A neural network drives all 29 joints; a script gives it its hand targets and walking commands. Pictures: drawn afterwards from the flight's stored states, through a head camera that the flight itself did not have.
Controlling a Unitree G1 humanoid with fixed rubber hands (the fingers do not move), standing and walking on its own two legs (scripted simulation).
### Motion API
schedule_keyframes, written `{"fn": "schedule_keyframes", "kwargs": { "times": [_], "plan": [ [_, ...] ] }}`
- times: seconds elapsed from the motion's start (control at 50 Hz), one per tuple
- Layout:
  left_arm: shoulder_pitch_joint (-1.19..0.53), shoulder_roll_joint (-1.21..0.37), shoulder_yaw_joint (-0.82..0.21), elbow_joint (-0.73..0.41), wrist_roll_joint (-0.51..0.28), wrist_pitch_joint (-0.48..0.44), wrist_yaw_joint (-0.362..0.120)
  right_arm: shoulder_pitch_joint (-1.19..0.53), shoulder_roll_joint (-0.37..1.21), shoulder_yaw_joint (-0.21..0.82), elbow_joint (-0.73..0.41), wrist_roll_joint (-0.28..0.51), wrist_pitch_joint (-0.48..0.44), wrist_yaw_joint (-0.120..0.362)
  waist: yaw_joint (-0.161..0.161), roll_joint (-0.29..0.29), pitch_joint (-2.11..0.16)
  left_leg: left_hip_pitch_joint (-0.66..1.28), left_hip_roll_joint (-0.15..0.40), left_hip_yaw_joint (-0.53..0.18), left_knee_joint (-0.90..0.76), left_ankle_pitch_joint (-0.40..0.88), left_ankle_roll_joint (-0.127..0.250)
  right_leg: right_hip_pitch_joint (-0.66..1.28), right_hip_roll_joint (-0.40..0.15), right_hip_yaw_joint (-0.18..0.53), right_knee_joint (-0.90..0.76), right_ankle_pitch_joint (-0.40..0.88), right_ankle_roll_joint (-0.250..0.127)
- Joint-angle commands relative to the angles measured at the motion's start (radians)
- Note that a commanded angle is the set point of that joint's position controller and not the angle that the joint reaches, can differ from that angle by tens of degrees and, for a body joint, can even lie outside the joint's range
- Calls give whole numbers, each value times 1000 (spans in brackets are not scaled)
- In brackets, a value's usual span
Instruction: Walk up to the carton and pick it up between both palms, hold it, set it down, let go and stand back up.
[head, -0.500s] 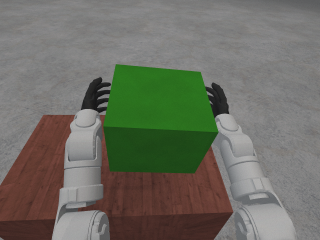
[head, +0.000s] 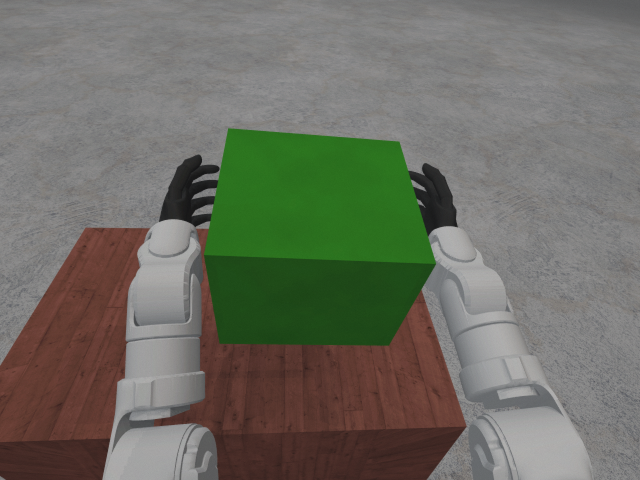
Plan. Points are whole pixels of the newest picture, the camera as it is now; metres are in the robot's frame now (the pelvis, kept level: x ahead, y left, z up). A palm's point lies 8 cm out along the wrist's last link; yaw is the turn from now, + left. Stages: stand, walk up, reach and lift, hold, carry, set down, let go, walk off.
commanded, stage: hold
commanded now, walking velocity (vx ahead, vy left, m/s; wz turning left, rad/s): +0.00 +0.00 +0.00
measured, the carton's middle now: (311, 240) +0.36 +0.01 +0.15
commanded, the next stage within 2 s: none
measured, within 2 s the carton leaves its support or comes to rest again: neither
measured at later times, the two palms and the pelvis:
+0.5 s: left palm (180, 221) +0.35 +0.16 +0.19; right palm (439, 228) +0.35 -0.15 +0.18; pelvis -0.01 +0.00 +0.00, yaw -1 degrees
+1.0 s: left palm (185, 224) +0.35 +0.16 +0.19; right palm (444, 232) +0.35 -0.15 +0.18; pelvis +0.00 +0.00 +0.00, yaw -1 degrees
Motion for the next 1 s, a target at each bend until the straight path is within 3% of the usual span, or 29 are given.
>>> {"fn": "schedule_keyframes", "kwargs": {
  "times": [0.0,0.08,0.14,0.16,0.24,0.36,0.42,0.5,0.52,0.6,0.64,0.66,0.68,0.74,0.76,0.78,0.9,0.98],
  "plan": [
    [-589,-531,-521,-134,-151,-51,-155,-723,546,400,-338,80,-78,93,-10,87,-387,258,-16,7,9,230,-27,-6,2,-9,-23,313,77],
    [-582,-531,-517,-162,-150,-45,-155,-727,541,414,-360,100,-76,89,-9,88,-401,280,-13,12,31,295,-39,-14,11,-17,-13,365,78],
    [-594,-527,-522,-162,-158,-47,-154,-743,546,419,-372,91,-73,89,-1,70,-411,254,-12,3,21,240,-24,-12,0,-4,-18,329,77],
    [-615,-535,-538,-188,-171,-51,-150,-734,556,415,-353,97,-72,91,0,71,-421,260,-9,10,20,234,-29,-24,3,-12,-12,311,78],
    [-639,-542,-512,-90,-148,-41,-148,-756,558,372,-295,59,-70,110,2,81,-341,222,-5,20,-21,96,-12,-86,-12,-1,-44,121,64],
    [-643,-558,-505,-71,-151,-49,-145,-805,555,371,-299,62,-88,116,10,65,-394,238,-9,16,-7,135,-10,-61,-2,-9,-38,173,68],
    [-665,-551,-501,-58,-151,-55,-145,-810,571,358,-264,52,-91,121,17,67,-374,219,-4,15,-20,94,-1,-68,-8,-2,-41,115,63],
    [-666,-565,-522,-92,-162,-59,-138,-807,563,359,-284,57,-93,116,-1,91,-411,242,-9,15,8,175,-20,-59,-3,-8,-23,215,65],
    [-656,-562,-524,-84,-163,-56,-138,-777,558,364,-281,66,-89,111,-19,93,-417,261,-9,12,8,191,-23,-54,-4,-14,-24,247,74],
    [-611,-541,-504,-98,-149,-52,-153,-752,548,388,-290,80,-73,98,-10,61,-398,254,-11,7,14,212,-20,-30,-2,-8,-16,305,84],
    [-605,-543,-498,-85,-139,-41,-158,-736,541,364,-262,73,-66,99,-9,89,-359,248,-12,11,1,199,-24,-36,-2,-13,-29,266,76],
    [-608,-538,-488,-98,-138,-42,-161,-746,556,371,-280,68,-67,100,-2,72,-356,235,-14,13,3,197,-16,-27,-4,-6,-27,261,72],
    [-616,-540,-510,-130,-152,-46,-161,-727,558,368,-298,68,-72,98,-26,75,-386,253,-14,10,11,226,-22,-22,-2,-11,-20,297,73],
    [-635,-554,-531,-152,-164,-55,-150,-754,563,396,-332,93,-78,100,-11,99,-425,269,-16,9,21,255,-35,-21,4,-14,-12,328,79],
    [-624,-549,-536,-151,-166,-55,-149,-731,556,400,-330,97,-78,97,-20,96,-425,272,-14,10,27,272,-35,-15,3,-14,-9,343,76],
    [-595,-529,-516,-131,-159,-56,-148,-735,563,415,-338,99,-75,93,-9,74,-407,266,-17,4,30,269,-24,-9,-3,-8,-9,359,80],
    [-628,-538,-522,-154,-155,-56,-146,-747,552,401,-345,87,-73,97,-10,82,-397,254,-10,8,22,212,-31,-45,-3,-7,-17,286,77],
    [-634,-541,-514,-126,-150,-44,-144,-767,557,393,-324,85,-69,103,14,74,-389,237,-10,11,2,151,-18,-51,-7,1,-28,221,75]
  ]
}}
